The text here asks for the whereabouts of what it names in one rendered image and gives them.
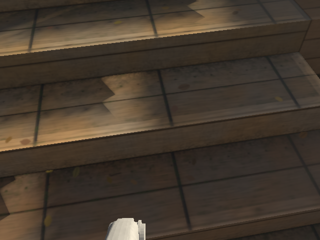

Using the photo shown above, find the left robot thigh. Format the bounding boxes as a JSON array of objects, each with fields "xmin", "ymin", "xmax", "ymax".
[{"xmin": 104, "ymin": 218, "xmax": 146, "ymax": 240}]

